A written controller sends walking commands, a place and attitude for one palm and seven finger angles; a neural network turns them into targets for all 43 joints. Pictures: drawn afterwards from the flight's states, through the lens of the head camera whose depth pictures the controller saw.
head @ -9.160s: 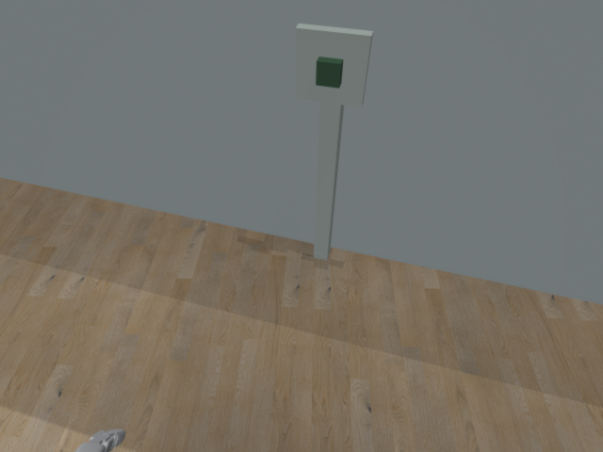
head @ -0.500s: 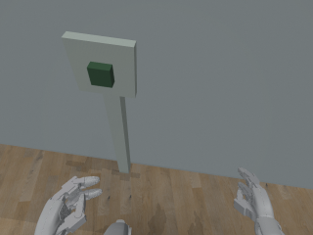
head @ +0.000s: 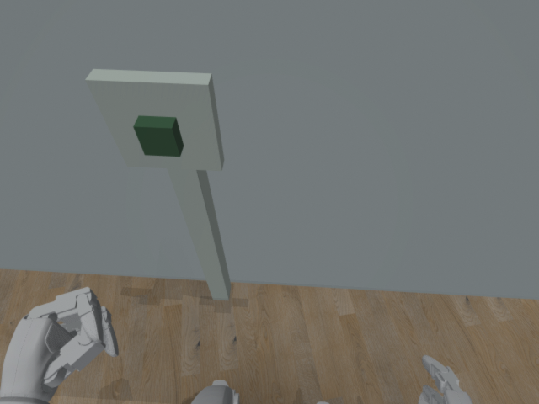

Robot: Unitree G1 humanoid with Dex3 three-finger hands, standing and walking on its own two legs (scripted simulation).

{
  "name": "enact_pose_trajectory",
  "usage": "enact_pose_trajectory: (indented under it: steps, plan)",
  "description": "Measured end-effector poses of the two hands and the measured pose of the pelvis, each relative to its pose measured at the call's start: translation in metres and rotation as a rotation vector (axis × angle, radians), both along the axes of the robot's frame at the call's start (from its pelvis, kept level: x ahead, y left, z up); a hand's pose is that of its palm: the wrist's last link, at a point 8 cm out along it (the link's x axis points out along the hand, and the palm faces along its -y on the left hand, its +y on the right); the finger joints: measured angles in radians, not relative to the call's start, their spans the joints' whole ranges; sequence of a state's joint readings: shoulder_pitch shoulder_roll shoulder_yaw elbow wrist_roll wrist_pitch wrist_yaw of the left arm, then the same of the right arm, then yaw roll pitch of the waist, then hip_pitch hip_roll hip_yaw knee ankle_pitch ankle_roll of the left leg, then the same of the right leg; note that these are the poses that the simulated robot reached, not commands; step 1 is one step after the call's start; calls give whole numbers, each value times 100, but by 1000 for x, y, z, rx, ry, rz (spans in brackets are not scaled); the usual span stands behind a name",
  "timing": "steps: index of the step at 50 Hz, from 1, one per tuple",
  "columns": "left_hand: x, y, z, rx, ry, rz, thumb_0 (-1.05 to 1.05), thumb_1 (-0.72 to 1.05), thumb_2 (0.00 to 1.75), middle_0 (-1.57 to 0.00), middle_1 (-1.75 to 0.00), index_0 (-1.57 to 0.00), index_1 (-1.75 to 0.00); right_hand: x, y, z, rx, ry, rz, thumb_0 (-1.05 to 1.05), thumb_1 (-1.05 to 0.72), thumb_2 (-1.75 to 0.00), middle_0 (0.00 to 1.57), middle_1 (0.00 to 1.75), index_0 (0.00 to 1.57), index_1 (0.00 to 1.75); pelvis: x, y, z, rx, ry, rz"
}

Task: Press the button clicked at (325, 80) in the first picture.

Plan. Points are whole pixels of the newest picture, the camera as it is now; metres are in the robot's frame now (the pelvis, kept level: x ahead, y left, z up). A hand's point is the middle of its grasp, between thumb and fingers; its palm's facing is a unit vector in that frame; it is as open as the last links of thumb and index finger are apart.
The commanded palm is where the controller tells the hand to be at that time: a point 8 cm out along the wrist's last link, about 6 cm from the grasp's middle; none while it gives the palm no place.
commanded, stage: raise the hand and make a fist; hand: left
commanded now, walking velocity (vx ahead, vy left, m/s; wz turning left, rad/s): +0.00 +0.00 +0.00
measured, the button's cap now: (160, 135) +0.50 +0.20 +0.12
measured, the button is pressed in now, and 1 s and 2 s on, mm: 0 0 0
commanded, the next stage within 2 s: aim a knuckle at the button in 1.08 s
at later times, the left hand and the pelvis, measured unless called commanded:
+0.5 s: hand (69, 323) +0.21 +0.25 +0.08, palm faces -0.01 -1.00 -0.04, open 3.1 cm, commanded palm +0.19 +0.31 +0.10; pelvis +0.00 +0.05 +0.01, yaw +1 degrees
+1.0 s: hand (74, 296) +0.23 +0.24 +0.11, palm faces +0.02 -1.00 -0.05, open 3.1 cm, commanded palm +0.20 +0.29 +0.11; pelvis +0.01 +0.03 +0.03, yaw +1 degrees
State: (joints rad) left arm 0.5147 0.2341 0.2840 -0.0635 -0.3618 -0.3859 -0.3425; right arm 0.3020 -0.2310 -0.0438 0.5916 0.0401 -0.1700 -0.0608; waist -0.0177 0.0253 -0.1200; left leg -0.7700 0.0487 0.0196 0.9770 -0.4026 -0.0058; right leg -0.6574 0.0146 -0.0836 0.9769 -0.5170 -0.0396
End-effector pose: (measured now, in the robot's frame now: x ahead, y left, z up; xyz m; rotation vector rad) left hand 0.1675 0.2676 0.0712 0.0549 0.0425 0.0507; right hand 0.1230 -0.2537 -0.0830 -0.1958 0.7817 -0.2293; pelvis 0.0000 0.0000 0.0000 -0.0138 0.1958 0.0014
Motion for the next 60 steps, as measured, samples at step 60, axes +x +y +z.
enact_pose_trajectory:
  steps: [60]
  plan:
    - [34, 2, 37, -7, -11, -58, 2, 90, 90, -130, -150, -130, -150, 48, 31, 47, 12, -156, 146, 1, -90, -90, 20, 30, 20, 30, 6, 8, 27, -12, -101, 25]
